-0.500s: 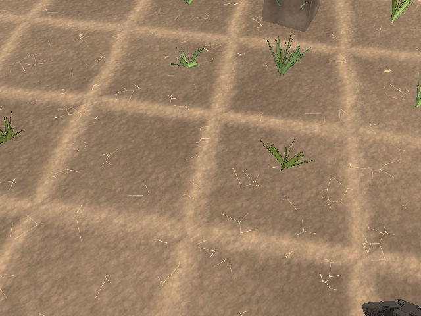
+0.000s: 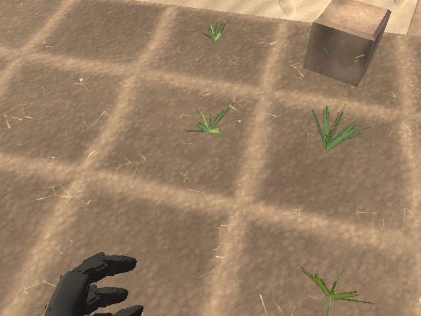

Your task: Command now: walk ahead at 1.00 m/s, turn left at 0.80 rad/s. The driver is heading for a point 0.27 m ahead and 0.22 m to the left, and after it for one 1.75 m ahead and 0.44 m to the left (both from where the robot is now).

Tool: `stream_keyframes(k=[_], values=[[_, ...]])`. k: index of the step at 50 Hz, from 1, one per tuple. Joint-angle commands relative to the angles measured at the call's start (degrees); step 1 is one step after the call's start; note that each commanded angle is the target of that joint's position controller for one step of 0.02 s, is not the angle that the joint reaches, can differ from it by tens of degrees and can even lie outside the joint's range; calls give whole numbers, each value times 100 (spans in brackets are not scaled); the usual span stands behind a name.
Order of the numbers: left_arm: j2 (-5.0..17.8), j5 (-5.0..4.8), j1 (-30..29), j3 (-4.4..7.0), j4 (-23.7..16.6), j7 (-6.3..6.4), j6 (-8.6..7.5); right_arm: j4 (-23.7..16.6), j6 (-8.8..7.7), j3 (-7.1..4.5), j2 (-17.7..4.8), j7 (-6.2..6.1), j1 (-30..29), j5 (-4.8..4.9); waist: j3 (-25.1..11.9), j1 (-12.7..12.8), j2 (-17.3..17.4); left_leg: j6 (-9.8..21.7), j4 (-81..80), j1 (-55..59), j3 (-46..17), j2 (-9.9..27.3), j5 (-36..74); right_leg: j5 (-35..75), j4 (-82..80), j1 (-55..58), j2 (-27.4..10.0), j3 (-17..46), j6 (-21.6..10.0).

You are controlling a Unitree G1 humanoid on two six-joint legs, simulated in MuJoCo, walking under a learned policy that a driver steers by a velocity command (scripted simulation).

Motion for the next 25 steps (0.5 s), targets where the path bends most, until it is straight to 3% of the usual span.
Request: stream_keyframes(k=[1, 2, 3, 4, 5, 6, 7, 8, 9, 10, 12, 13, 15, 17, 18, 20, 21, 22, 23, 24, 25], values=[[876, -73, 614, 304, -96, 110, 4, -543, -157, -323, -1352, -36, -604, 60, -393, 725, 184, 156, 344, -2243, -656, 804, 5357, 430, -455, 3528, 693, -572, -118], [1114, -89, 1411, 429, 107, 203, -24, -558, -139, -368, -1522, -64, -737, 15, -873, 1191, 194, 8, 1593, -2212, -643, 751, 5704, 105, -461, 4388, 741, -517, -113], [1385, -92, 2500, 579, 386, 329, -14, -612, -147, -377, -1586, -72, -1008, -73, -1340, 1850, 238, -104, 3033, -2563, -589, 603, 5539, -358, -295, 5381, 460, -466, -88], [1758, 71, 3511, 726, 589, 456, -36, -762, -172, -199, -843, -82, -1139, -139, -1858, 2090, -355, -140, 5156, -3390, -320, 290, 2835, -2012, -295, 6332, -693, 719, -232], [2126, 256, 3223, 795, 485, 410, -22, -1086, -103, 29, -33, -166, -322, 162, -2715, 1232, -2056, -178, 7085, -4277, 276, -39, -751, -2493, -1302, 6774, -2553, 3811, -712], [1898, 82, 2651, 855, 458, 343, 21, -1176, -20, 19, -509, -208, -446, 79, -2562, 1094, -1906, -70, 7351, -4938, 465, 343, -188, -3565, -1947, 6351, -2347, 4596, -1015], [1196, 33, 2138, 719, 413, 325, 15, -1082, 76, -12, -692, -181, -985, -59, -1574, 1092, -1081, -56, 6999, -5144, 573, 749, 360, -3824, -1999, 5490, -1967, 3461, -940], [880, 47, 2007, 653, 521, 311, 9, -1108, 140, -20, -668, -103, -1309, -127, -935, 1066, -603, -65, 6748, -5105, 670, 919, 548, -3128, -2043, 4759, -1721, 2613, -863], [747, 66, 2085, 608, 680, 329, -4, -1188, 198, -32, -607, -2, -1673, -200, -569, 1023, -408, -66, 6544, -5028, 670, 1076, 579, -2379, -2148, 4271, -1422, 1819, -736], [669, 53, 2217, 570, 847, 344, -47, -1298, 282, -1, -428, 83, -1669, -228, -395, 854, -684, -108, 6458, -4985, 698, 1168, 553, -1785, -2171, 3973, -1425, 1357, -737], [347, -126, 2492, 499, 1192, 275, -134, -1568, 431, 88, -120, 150, -2196, -254, -119, 753, -546, -99, 6322, -5250, 826, 1356, 543, -736, -2381, 3825, -1170, 403, -488], [460, -167, 2405, 513, 1193, 236, -184, -1794, 468, 143, -61, 191, -2352, -246, -102, 617, -699, -108, 6076, -5307, 938, 1384, 667, -196, -2484, 3709, -1278, 103, -470], [462, -183, 2105, 518, 1201, 220, -257, -2091, 470, 228, -73, 285, -2839, -269, 132, 454, -651, -109, 5399, -5202, 1165, 1378, 1414, 571, -2774, 3376, -995, -788, -366], [555, -192, 1661, 522, 1111, 252, -278, -2213, 424, 283, -132, 357, -3103, -261, 458, 264, -297, -138, 3927, -4568, 1610, 1141, 2145, 1671, -2824, 2945, -632, -1635, -237], [628, -232, 1790, 537, 1146, 279, -306, -2198, 383, 308, -126, 406, -3203, -288, 477, 310, -104, -151, 3216, -3996, 2039, 883, 2600, 2297, -2691, 2830, -496, -1881, -198], [1102, -303, 2043, 642, 1128, 350, -309, -1950, 341, 271, -266, 436, -2676, -346, 25, 110, -232, -108, 2673, -2817, 2424, 300, 2860, 4099, -1674, 3037, -530, -1952, -134], [1316, -347, 2000, 698, 1048, 381, -253, -1756, 338, 196, -444, 408, -2077, -365, -388, -185, -329, 12, 2571, -2071, 2353, 118, 2792, 4631, -775, 3064, -670, -1869, -90], [2196, -572, 1536, 971, 667, 516, -192, -1788, 292, -147, -1063, 342, -1374, 156, -953, -615, -956, 70, 2720, -1138, 1791, 213, 2701, 5136, 53, 3040, -696, -1499, 27], [1862, -585, 1289, 918, 582, 533, -129, -1518, 342, -311, -1420, 223, -646, 219, -1236, -933, -512, 281, 2220, -59, 1342, 414, 3274, 3504, 1520, 2488, -474, -1465, 184], [1080, -417, 1445, 720, 560, 469, -114, -1525, 408, -348, -1542, 24, -774, 215, -865, -639, 918, 575, 1566, 630, 627, 877, 4386, -2381, 3684, 1327, 532, -1475, 454], [693, -175, 2570, 555, 254, 428, -183, -1985, 316, -301, -1988, -7, -1436, -198, -1868, 349, 1760, 1695, 2065, 1729, -1910, 2167, 7079, -3955, 5703, 103, 947, -429, 607]])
